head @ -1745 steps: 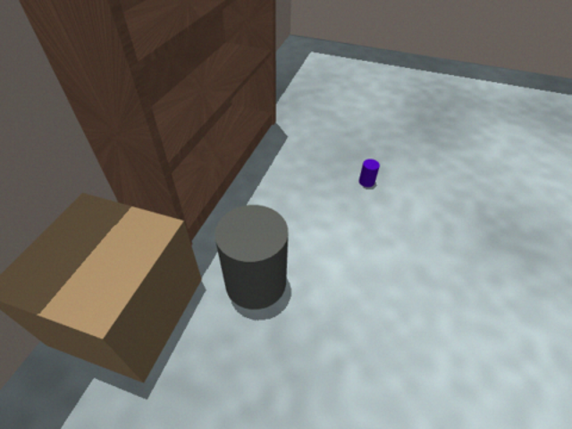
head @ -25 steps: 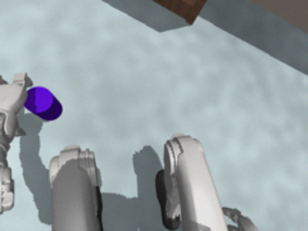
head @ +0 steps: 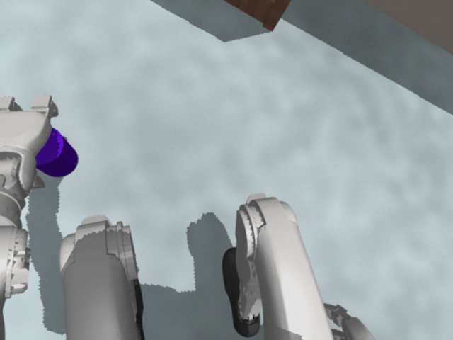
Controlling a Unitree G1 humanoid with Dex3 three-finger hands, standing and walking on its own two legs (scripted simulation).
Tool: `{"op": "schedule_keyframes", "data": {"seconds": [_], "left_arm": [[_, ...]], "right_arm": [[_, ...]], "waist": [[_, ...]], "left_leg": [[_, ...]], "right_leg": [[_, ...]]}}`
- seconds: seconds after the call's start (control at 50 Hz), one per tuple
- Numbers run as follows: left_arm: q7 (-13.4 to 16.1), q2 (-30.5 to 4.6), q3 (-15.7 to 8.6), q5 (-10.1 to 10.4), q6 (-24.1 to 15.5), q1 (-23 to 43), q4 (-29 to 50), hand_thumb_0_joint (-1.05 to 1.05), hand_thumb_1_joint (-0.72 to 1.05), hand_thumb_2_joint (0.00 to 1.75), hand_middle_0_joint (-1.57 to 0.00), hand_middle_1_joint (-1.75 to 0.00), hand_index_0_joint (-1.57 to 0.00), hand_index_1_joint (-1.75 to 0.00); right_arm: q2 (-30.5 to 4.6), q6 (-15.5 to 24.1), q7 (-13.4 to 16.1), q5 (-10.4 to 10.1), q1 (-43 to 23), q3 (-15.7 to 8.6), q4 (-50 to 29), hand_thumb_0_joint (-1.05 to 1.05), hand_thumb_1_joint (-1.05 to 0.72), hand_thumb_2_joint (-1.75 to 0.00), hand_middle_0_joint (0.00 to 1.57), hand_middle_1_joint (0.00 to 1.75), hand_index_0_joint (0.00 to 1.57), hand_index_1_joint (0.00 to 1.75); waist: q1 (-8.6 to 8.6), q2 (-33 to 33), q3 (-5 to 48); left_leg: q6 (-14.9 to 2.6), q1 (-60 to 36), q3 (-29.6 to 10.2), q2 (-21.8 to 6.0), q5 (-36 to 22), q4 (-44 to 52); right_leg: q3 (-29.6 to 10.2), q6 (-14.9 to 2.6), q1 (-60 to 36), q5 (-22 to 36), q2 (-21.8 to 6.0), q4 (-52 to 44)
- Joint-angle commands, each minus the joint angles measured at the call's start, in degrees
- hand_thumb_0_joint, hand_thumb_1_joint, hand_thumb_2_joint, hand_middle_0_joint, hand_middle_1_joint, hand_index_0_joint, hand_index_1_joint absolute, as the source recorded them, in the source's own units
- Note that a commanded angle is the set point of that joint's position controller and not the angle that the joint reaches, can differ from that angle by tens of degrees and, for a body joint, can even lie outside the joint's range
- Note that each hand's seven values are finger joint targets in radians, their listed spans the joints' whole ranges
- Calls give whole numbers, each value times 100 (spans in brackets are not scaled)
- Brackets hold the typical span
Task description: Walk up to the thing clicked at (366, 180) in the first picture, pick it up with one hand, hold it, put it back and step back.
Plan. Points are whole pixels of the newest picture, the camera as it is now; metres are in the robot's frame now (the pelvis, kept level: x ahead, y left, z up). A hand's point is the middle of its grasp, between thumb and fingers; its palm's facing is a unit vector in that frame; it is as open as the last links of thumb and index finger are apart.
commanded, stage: approach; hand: left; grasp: from above
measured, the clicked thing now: (50, 152) +0.48 +0.28 -0.28
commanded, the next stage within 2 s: rest palm in 0.42 s
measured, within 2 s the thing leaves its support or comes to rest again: neither
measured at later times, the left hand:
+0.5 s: hand (19, 161) +0.43 +0.30 -0.18, palm faces -0.53 -0.13 -0.84, open 14.1 cm
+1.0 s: hand (46, 157) +0.45 +0.27 -0.23, palm faces -0.47 -0.08 -0.88, open 14.0 cm
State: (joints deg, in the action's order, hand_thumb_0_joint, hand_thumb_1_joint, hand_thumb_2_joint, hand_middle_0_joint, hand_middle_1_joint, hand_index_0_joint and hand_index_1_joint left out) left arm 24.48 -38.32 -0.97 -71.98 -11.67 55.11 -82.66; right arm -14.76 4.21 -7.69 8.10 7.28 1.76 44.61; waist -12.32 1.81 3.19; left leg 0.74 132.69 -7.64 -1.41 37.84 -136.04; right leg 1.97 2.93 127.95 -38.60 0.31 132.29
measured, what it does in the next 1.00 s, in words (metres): stands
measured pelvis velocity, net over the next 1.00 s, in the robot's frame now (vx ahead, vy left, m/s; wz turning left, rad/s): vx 0.00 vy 0.00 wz -0.04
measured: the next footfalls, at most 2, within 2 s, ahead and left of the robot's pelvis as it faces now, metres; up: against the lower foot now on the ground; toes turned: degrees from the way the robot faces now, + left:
none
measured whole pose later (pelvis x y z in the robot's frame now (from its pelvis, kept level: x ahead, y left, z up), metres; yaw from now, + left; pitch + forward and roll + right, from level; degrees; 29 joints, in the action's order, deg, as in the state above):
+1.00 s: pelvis +0.00 +0.00 -0.02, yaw -2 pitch +32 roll -9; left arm 29.6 -44.3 -5.1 -74.4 -10.3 58.8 -93.8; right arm -16.2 6.8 -9.0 11.0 6.9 6.5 42.1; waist -17.5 3.6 -1.1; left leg 1.0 136.0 -10.0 -1.0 37.3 -140.9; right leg 3.6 3.2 130.3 -37.6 1.0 135.7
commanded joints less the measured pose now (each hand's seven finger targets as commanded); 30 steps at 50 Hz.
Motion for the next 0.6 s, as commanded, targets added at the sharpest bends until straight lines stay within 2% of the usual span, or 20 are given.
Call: {"op": "schedule_keyframes", "data": {"seconds": [0.0,0.02,0.06,0.08,0.12,0.16,0.18,0.22,0.24,0.26,0.32,0.36,0.4,0.42,0.44,0.48,0.5,0.54,0.56,0.58], "left_arm": [[457,-1158,-132,-55,159,2627,561,0,-54,99,-6,-107,-7,-106],[510,-1403,-269,-120,237,2748,492,0,-54,99,-6,-106,-7,-105],[556,-1602,-424,-176,430,2580,246,0,-55,99,-6,-106,-7,-106],[568,-1737,-550,-219,534,2534,202,0,-56,100,-6,-106,-7,-105],[525,-1771,-576,-162,711,2441,225,0,-56,101,-7,-105,-7,-105],[430,-1805,-613,-51,883,2233,169,0,-56,100,-6,-105,-6,-105],[349,-1783,-615,24,955,2003,2,0,-56,101,-6,-104,-6,-104],[137,-1778,-548,209,1038,1813,-126,0,-56,100,-6,-105,-6,-104],[-9,-1758,-487,338,1055,1639,-194,0,-55,99,-6,-105,-7,-105],[-136,-1792,-528,467,1041,1388,-156,0,-56,99,-6,-106,-7,-105],[-532,-1846,-600,731,832,939,41,0,-53,96,-6,-108,-8,-106],[-776,-1933,-587,737,546,1053,571,0,-52,95,-6,-110,-8,-107],[-885,-1919,-612,737,197,1310,1286,0,-52,94,-6,-110,-9,-108],[-868,-1767,-574,731,17,1342,1638,0,-52,94,-6,-110,-9,-107],[-794,-1819,-611,721,-176,1412,2189,0,-53,95,-6,-109,-9,-107],[-632,-1449,-498,683,-387,1050,2725,0,-52,95,-6,-109,-9,-106],[-551,-1403,-401,580,-409,1061,2720,0,-52,94,-6,-106,-8,-104],[-345,-1123,-242,397,-408,1299,2174,0,-56,98,-6,-101,-6,-101],[-259,-977,-129,323,-374,1333,1701,0,-56,99,-6,-101,-5,-101],[-141,-971,-120,308,-364,1573,1555,0,-57,100,-6,-100,-5,-100]], "right_arm": [[-1481,49,100,65,1373,-340,29,0,-91,-90,20,30,20,30],[-1506,48,93,78,1401,-294,4,0,-91,-90,20,30,20,30],[-1484,35,83,100,1318,-235,-56,0,-91,-90,20,30,20,30],[-1510,15,74,105,1335,-190,-108,0,-91,-90,20,30,20,30],[-1491,-24,53,54,1225,-146,-217,0,-91,-90,20,30,20,30],[-1504,-59,39,4,1223,-119,-291,0,-91,-90,20,30,20,30],[-1532,-74,26,-13,1218,-117,-314,0,-91,-90,20,30,20,30],[-1537,-88,20,-62,1250,-87,-358,0,-91,-90,20,30,20,30],[-1498,-104,8,-91,1211,-93,-368,0,-91,-90,20,30,20,30],[-1499,-115,13,-114,1232,-104,-385,0,-91,-90,20,30,20,30],[-1456,-133,12,-110,1234,-116,-426,0,-91,-90,20,30,20,30],[-1459,-178,8,-112,1277,-157,-387,0,-91,-90,20,30,20,30],[-1467,-199,20,-88,1383,-212,-362,0,-91,-90,20,30,20,30],[-1542,-204,32,-98,1438,-277,-369,0,-91,-90,20,30,20,30],[-1516,-207,45,-130,1447,-322,-354,0,-91,-90,20,30,20,30],[-1553,-192,66,-137,1465,-481,-412,0,-91,-90,20,30,20,30],[-1518,-213,76,-155,1409,-515,-384,0,-90,-90,20,30,20,30],[-1450,-258,95,-147,1394,-513,-245,0,-90,-90,20,30,20,30],[-1425,-247,102,-124,1382,-502,-181,0,-90,-90,20,30,20,30],[-1447,-240,108,-105,1384,-440,-154,0,-90,-90,20,30,20,30]], "waist": [[-435,-1821,3815],[-426,-1968,3877],[-271,-2057,3928],[-280,-2128,3960],[-182,-2290,4207],[-146,-2215,4247],[-136,-1965,4153],[-243,-1463,3800],[-222,-1233,3687],[-151,-1022,3542],[-38,-772,3582],[-39,-946,3640],[-100,-1178,3752],[-109,-1270,3871],[-21,-1554,4166],[-58,-1891,4225],[-22,-1982,4241],[-166,-1810,3907],[-264,-1637,3562],[-312,-1656,3381]], "left_leg": [[-184,-3290,496,81,-789,1280],[-186,-3241,528,104,-770,1295],[-189,-3200,591,107,-774,1316],[-195,-3229,605,114,-853,1312],[-187,-3318,614,110,-984,1355],[-219,-3168,634,126,-1048,1369],[-250,-3027,647,122,-1053,1320],[-350,-2494,676,125,-907,1225],[-381,-2236,678,124,-789,1223],[-415,-2058,692,134,-721,1206],[-419,-1901,660,145,-709,1191],[-384,-1981,625,157,-694,1192],[-329,-2196,585,150,-727,1135],[-286,-2368,561,140,-728,1105],[-236,-2665,555,132,-784,1150],[-111,-3282,491,120,-890,1261],[-100,-3377,485,108,-803,1339],[-122,-3207,472,122,-626,1363],[-144,-3058,467,115,-492,1348],[-148,-2948,453,124,-477,1346]], "right_leg": [[705,-492,-1460,1172,191,-1349],[692,-499,-1508,1155,177,-1313],[670,-522,-1574,1173,181,-1283],[669,-504,-1684,1255,157,-1271],[662,-539,-1755,1383,180,-1195],[648,-524,-1919,1447,199,-1219],[644,-505,-2004,1458,209,-1242],[586,-432,-2235,1384,237,-1394],[551,-415,-2386,1264,263,-1435],[506,-385,-2505,1199,257,-1500],[498,-350,-2828,1127,239,-1486],[505,-374,-2828,1088,238,-1426],[528,-399,-2711,1102,230,-1416],[560,-434,-2568,1067,229,-1439],[556,-448,-2549,1096,230,-1403],[643,-519,-2188,1134,192,-1373],[650,-528,-2057,1072,200,-1369],[677,-514,-1747,973,204,-1368],[697,-517,-1553,861,219,-1399],[724,-509,-1433,848,197,-1397]]}}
